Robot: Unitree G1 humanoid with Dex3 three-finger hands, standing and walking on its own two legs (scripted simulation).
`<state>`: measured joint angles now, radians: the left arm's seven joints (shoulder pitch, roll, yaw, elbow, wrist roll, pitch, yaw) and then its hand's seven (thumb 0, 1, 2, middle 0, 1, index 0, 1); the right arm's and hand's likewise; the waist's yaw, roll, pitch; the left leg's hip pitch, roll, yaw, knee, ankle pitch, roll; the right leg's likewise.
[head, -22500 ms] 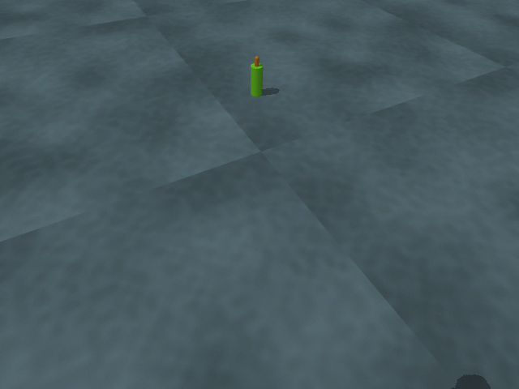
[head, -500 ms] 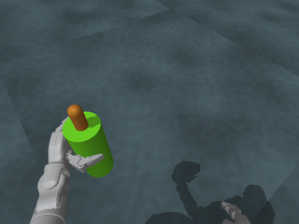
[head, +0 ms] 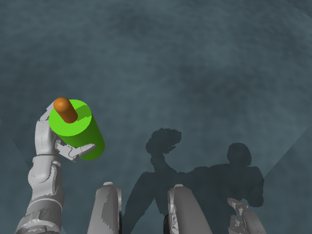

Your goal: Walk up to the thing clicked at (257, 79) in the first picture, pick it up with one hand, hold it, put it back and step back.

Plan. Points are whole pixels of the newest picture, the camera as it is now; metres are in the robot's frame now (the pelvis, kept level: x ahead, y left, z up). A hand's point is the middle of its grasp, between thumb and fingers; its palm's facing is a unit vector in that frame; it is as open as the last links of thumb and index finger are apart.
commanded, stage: crouch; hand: left
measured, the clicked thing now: (79, 129) +0.38 +0.18 -0.02
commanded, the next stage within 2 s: lower in 1.12 s
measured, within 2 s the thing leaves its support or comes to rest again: neither
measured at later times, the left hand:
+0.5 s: hand (89, 149) +0.38 +0.19 -0.21, palm faces +0.08 -1.00 +0.01, open 11.5 cm
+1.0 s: hand (91, 150) +0.40 +0.20 -0.29, palm faces +0.11 -0.99 +0.01, open 11.5 cm
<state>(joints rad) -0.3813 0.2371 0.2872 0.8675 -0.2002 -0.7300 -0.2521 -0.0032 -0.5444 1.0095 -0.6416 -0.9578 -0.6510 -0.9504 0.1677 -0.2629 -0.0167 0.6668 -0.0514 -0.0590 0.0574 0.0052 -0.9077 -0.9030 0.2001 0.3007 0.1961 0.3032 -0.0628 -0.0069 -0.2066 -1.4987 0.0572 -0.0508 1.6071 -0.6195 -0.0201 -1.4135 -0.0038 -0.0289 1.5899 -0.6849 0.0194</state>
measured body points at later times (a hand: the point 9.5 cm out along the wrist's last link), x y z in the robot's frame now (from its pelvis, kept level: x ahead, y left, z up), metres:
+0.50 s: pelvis -0.05 +0.00 -0.17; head +0.14 +0.04 +0.23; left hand +0.37 +0.25 -0.21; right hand +0.06 -0.26 -0.30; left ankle +0.05 +0.13 -0.54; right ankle +0.03 -0.13 -0.54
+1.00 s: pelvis -0.05 -0.01 -0.24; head +0.16 +0.04 +0.16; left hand +0.39 +0.26 -0.29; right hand +0.05 -0.28 -0.36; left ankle +0.05 +0.13 -0.54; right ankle +0.03 -0.13 -0.54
